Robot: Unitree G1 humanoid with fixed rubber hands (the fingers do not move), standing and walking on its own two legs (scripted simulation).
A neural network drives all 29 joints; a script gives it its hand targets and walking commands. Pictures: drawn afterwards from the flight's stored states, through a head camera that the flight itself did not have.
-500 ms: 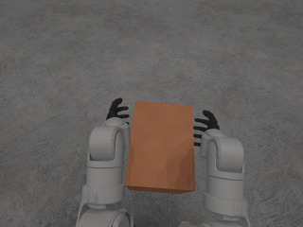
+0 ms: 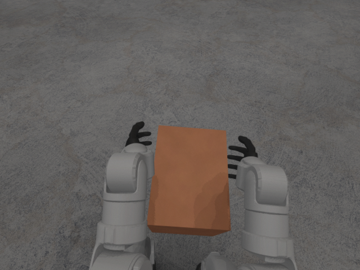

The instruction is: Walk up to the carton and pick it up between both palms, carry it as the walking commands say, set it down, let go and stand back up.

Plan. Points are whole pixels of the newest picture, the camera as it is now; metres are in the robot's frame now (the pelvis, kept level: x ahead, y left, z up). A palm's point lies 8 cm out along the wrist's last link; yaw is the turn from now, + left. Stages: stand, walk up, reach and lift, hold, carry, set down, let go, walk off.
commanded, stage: carry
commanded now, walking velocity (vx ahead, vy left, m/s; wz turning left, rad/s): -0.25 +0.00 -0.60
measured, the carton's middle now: (187, 183) +0.32 +0.01 -0.03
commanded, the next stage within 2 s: none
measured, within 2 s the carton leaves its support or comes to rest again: neither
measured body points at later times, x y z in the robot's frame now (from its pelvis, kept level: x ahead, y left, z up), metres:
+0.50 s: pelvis -0.19 +0.01 +0.01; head -0.20 +0.00 +0.46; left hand +0.15 +0.07 +0.12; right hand +0.10 -0.17 +0.11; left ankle -0.09 +0.12 -0.69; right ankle -0.16 -0.10 -0.71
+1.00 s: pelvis -0.32 +0.04 +0.01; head -0.36 +0.05 +0.46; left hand +0.01 +0.12 +0.13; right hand -0.03 -0.12 +0.12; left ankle -0.20 +0.12 -0.71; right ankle -0.17 -0.09 -0.69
